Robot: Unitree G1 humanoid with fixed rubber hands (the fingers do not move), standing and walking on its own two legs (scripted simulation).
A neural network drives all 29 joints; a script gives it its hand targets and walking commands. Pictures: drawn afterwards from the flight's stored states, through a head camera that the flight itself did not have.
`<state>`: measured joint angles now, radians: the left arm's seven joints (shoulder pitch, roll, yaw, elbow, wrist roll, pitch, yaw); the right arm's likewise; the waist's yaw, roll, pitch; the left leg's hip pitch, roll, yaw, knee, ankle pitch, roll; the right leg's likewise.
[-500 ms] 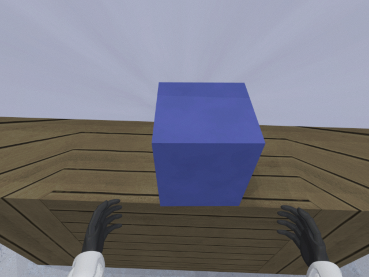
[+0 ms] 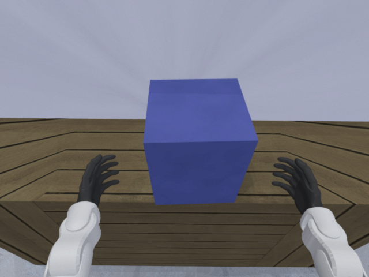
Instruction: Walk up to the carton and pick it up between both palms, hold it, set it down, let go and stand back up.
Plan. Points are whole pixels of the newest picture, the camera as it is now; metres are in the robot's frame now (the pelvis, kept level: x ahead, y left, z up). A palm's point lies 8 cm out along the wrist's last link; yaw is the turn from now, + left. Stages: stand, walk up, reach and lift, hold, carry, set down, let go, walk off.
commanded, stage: reach and lift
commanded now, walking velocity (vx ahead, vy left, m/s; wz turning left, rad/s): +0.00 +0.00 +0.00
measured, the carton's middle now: (194, 144) +0.42 +0.02 +0.04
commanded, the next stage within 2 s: none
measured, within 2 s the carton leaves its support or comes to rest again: neither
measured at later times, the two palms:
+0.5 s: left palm (95, 154) +0.32 +0.22 +0.12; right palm (307, 155) +0.33 -0.21 +0.12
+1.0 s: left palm (91, 112) +0.38 +0.23 +0.18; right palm (304, 114) +0.40 -0.20 +0.17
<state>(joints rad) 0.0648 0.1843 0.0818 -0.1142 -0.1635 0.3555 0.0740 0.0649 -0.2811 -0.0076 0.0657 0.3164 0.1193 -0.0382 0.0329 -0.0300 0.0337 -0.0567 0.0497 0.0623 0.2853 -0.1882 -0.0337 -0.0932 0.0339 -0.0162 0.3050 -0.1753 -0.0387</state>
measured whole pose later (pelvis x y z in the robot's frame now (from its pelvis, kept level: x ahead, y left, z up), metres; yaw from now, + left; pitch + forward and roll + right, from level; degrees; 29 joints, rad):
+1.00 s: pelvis -0.02 -0.01 +0.00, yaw +1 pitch +5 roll +0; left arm -0.74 0.34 0.16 0.34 -0.21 0.68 0.08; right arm -0.78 -0.42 0.04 0.60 0.45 0.40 -0.06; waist 0.00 -0.04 -0.05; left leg -0.27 0.05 0.02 0.36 -0.18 -0.04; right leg -0.28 0.04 -0.03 0.35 -0.15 -0.05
